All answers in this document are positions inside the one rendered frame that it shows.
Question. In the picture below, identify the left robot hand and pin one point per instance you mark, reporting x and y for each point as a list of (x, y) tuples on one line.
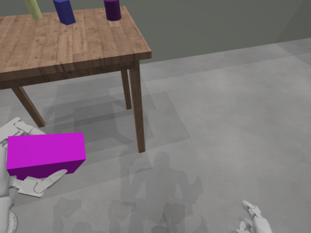
[(30, 186)]

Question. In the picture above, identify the right robot hand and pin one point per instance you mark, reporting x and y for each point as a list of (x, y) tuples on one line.
[(258, 223)]

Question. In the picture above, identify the sponge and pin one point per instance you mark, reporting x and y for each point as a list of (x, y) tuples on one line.
[(39, 156)]

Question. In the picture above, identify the robot left forearm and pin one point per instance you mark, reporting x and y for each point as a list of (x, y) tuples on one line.
[(8, 219)]

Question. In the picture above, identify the table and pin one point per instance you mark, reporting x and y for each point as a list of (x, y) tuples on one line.
[(34, 51)]

